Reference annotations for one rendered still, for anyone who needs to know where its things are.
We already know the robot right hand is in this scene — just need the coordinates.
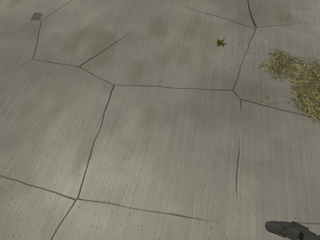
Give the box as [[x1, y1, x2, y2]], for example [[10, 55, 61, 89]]
[[265, 221, 320, 240]]

